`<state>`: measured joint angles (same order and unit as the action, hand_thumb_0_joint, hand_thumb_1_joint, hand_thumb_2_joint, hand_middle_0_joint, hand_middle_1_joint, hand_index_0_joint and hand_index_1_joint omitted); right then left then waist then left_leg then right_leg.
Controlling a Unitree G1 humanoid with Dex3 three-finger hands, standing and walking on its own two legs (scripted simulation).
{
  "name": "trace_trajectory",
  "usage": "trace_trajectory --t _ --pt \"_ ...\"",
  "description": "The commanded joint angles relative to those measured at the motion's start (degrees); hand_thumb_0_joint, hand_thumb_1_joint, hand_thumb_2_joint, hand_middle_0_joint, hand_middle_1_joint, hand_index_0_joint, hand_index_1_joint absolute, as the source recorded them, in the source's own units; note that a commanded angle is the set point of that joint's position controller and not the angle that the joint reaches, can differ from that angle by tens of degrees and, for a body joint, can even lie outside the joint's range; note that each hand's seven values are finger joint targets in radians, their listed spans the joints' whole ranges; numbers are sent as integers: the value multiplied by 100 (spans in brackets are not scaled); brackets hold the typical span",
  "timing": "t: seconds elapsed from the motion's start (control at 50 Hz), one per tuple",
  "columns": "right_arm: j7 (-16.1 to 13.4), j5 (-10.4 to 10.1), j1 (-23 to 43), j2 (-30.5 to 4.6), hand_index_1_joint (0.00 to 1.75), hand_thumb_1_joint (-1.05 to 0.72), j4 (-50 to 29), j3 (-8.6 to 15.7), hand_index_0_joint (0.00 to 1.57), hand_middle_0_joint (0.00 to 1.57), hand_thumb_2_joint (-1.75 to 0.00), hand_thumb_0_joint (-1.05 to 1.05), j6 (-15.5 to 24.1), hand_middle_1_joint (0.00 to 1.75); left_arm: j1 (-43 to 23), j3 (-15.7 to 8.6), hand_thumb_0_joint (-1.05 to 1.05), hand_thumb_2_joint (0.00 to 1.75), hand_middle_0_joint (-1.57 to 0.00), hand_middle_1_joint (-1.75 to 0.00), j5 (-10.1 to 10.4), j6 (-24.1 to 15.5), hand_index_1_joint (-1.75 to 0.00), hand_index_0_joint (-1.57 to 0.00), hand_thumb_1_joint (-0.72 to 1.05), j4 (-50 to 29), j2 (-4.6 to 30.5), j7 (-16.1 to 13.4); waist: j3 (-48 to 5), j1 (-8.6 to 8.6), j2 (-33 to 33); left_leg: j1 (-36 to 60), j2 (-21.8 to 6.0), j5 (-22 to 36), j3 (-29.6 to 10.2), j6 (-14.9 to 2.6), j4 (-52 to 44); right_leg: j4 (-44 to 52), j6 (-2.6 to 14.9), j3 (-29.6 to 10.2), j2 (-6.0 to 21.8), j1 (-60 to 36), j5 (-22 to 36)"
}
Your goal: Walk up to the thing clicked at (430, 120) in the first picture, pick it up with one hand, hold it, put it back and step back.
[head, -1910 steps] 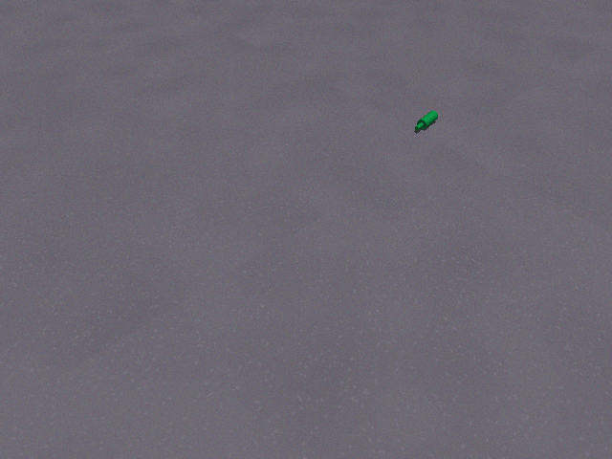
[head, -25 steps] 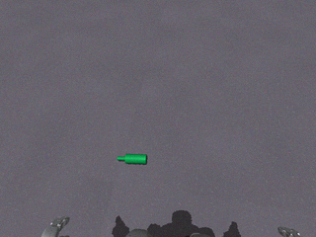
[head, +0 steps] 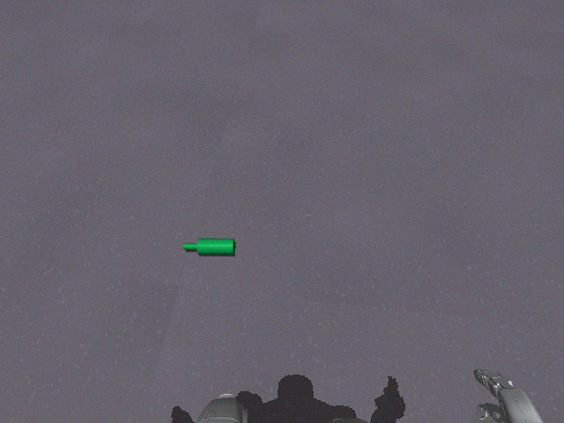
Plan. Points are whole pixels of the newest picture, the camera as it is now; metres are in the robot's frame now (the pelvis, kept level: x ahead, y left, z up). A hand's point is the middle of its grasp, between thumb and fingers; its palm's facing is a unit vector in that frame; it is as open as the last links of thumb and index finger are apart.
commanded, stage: step back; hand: left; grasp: from above
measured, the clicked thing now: (209, 246) +0.76 +0.31 -0.72
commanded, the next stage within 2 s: stand in 1.92 s
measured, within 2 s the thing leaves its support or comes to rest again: neither
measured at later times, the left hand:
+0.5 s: hand out of the picture -0.05 +0.24 -0.14, palm faces +0.12 -0.92 -0.37, open 7.3 cm
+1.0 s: hand out of the picture -0.28 +0.19 -0.12, palm faces +0.10 -0.88 -0.46, open 7.3 cm
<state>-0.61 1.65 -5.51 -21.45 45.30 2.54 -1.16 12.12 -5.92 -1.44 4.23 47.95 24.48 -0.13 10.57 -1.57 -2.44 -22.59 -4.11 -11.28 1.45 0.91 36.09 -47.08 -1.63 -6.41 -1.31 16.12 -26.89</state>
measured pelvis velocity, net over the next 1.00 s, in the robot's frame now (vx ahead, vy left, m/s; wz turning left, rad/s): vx -0.30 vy -0.09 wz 0.08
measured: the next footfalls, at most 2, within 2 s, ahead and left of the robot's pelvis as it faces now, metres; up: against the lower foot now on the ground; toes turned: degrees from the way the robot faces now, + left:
right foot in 0.02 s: +0.00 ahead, -0.14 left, +0.00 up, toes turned +4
left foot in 0.42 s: -0.14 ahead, +0.07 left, +0.00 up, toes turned +6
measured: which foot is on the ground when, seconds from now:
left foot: down 0.00-0.06, up 0.08-0.40, down 0.42-0.82, up 0.84-1.00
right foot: up 0.00-0.00, down 0.02-0.44, up 0.46-0.76, down 0.78-1.00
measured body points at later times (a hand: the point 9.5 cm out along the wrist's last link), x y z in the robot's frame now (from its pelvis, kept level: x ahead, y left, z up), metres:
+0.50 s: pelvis -0.17 -0.04 +0.00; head -0.11 -0.01 +0.44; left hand -0.06 +0.28 -0.12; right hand -0.07 -0.34 -0.11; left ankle -0.18 +0.07 -0.72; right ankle -0.07 -0.14 -0.69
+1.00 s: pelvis -0.30 -0.09 +0.01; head -0.28 -0.12 +0.46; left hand -0.29 +0.24 -0.09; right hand -0.19 -0.40 -0.13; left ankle -0.30 +0.08 -0.67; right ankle -0.28 -0.20 -0.72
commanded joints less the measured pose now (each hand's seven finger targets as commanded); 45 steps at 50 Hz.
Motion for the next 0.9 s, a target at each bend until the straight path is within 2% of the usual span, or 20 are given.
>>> trace_trajectory --t 0.0,0.02,0.04,0.06,0.08,0.14,0.24,0.32,0.38,0.42,0.44,0.46,0.52,0.64,0.74,0.76,0.78,0.8,0.82,0.88 --pt "-96 -55 126 -1620 30 -90 -391 458 20 20 -90 0 -65 30 941 -238 0 90 -20 -30 -17 -262 -30 -20 90 -2 771 -4 -1656 -141 1281 677 -682 858 -949 -930 -171 2421 250 642 33 -967 1312" --pt "-88 -95 43 -1345 30 -90 -394 391 20 20 -90 0 -91 30 776 -323 0 90 -20 -30 -102 -281 -30 -20 90 -44 1062 3 -1430 -45 560 -157 -155 -164 -886 -583 333 2468 377 -229 384 -1094 1185" --pt "-120 -149 62 -1014 30 -90 -552 306 20 20 -90 0 -81 30 646 -457 0 90 -20 -30 -136 -282 -30 -20 90 -213 1610 16 -1097 -98 -1045 -1290 915 -1837 -607 -185 1367 2856 869 -2002 1539 -780 839" --pt "-241 -128 190 -1228 30 -90 -513 428 20 20 -90 0 -102 30 5 -518 0 90 -20 -30 -175 -250 -30 -20 90 -519 2154 -7 -797 -321 -1722 -655 899 -2550 -915 -21 2770 3332 1819 -2961 2557 965 583" --pt "-222 -152 56 -1495 30 -90 -359 530 20 20 -90 0 -90 30 -480 -463 0 90 -20 -30 -128 -266 -30 -20 90 -670 1939 -50 -356 -56 -1478 -160 641 -2323 -1193 -54 3298 3543 1862 -2931 2627 1914 335" --pt "-158 -202 -632 -1177 30 -90 39 341 20 20 -90 0 -67 30 -1033 -281 0 90 -20 -30 -99 -306 -30 -20 90 -735 1078 -88 -549 436 -660 -535 1168 -1430 -1096 -82 3437 2448 1021 -419 1172 625 2233" --pt "-188 -112 -484 -1042 30 -90 -78 239 20 20 -90 0 46 30 -146 -268 0 90 -20 -30 -136 -292 -30 -20 90 -713 923 -172 -1059 -155 -735 -938 968 -1877 -733 99 2245 1994 1303 -496 1325 -1171 3213" --pt "-163 -33 -794 -1031 30 -90 -45 272 20 20 -90 0 87 30 -165 -263 0 90 -20 -30 -67 -240 -30 -20 90 -816 1008 -239 -1600 -108 -950 -262 485 -1879 -478 -38 540 1546 1382 -757 1752 -1668 4178" --pt "-126 1 -1352 -1100 30 -90 249 382 20 20 -90 0 78 30 -579 -144 0 90 -20 -30 21 -114 -30 -20 90 -929 999 -183 -1679 223 -435 1047 544 134 -246 -224 -1442 929 906 -343 1388 -677 3311" --pt "-104 139 -890 -1895 30 -90 87 563 20 20 -90 0 31 30 -453 -49 0 90 -20 -30 91 -100 -30 -20 90 -973 584 -155 -1474 60 1552 1770 -1273 1538 -2737 -1041 -1628 -619 322 614 -104 1447 -111" --pt "-65 114 -735 -2310 30 -90 -86 593 20 20 -90 0 30 30 -830 -175 0 90 -20 -30 54 -100 -30 -20 90 -1012 872 -244 -1302 406 1749 596 -1983 1560 -3360 -1891 -1690 -1645 208 55 -208 1046 -1252" --pt "-109 120 -384 -2148 30 -90 -123 582 20 20 -90 0 74 30 -850 -197 0 90 -20 -30 0 -96 -30 -20 90 -890 1035 -252 -1014 307 1498 -59 -2030 1406 -3324 -1957 -1775 -2304 236 -347 -131 763 -1117" --pt "-153 149 155 -1396 30 -90 -212 356 20 20 -90 0 67 30 -294 -192 0 90 -20 -30 129 -64 -30 -20 90 -539 886 -170 -854 -171 813 416 -831 1848 -1344 -1264 -1358 -2852 289 -499 -517 1141 -124" --pt "-72 35 -367 -1286 30 -90 -104 401 20 20 -90 0 -10 30 -157 -38 0 90 -20 -30 44 -329 -30 -20 90 -414 708 -168 -1341 269 1395 2112 -918 1460 -1221 -1533 -927 -495 -65 155 -50 1092 -300" --pt "38 2 -173 -1473 30 -90 11 416 20 20 -90 0 -205 30 428 -73 0 90 -20 -30 -23 -552 -30 -20 90 253 718 -148 -1570 109 1315 1090 -583 116 -866 -1033 -268 2744 226 885 -112 -740 906" --pt "39 -27 -149 -1224 30 -90 -22 334 20 20 -90 0 -206 30 514 -136 0 90 -20 -30 -96 -581 -30 -20 90 360 936 -152 -1467 37 734 262 -310 -523 -724 -777 264 2628 364 125 152 -1118 912" --pt "44 -64 -103 -907 30 -90 -161 227 20 20 -90 0 -181 30 571 -251 0 90 -20 -30 -173 -610 -30 -20 90 328 1371 -156 -1215 -25 -574 -991 415 -1702 -604 -382 1063 2922 685 -1643 1197 -1134 15" --pt "-29 -30 345 -1105 30 -90 -272 333 20 20 -90 0 -195 30 89 -362 0 90 -20 -30 -187 -567 -30 -20 90 56 2053 -166 -845 -355 -1123 -608 654 -2260 -1109 -74 1832 3490 1646 -3023 2492 691 -1113" --pt "-34 -18 293 -1437 30 -90 -147 479 20 20 -90 0 -207 30 -499 -366 0 90 -20 -30 -181 -572 -30 -20 90 -94 2037 -189 -246 -157 -1053 -317 363 -2025 -1457 -25 2610 3709 1842 -3304 2772 1594 -1573" --pt "40 -108 -303 -1171 30 -90 310 351 20 20 -90 0 -104 30 -826 -170 0 90 -20 -30 -90 -641 -30 -20 90 -34 1147 -196 -287 309 -208 -520 815 -1172 -1222 -32 2480 2748 1051 -725 1346 491 664"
